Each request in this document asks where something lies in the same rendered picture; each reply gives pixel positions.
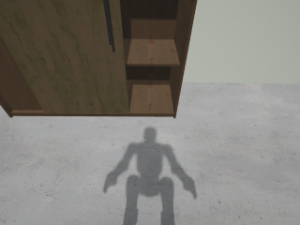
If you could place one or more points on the wardrobe door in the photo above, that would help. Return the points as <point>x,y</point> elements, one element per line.
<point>63,51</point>
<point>13,86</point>

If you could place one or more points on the handle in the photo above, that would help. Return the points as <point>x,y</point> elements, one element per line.
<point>105,4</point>

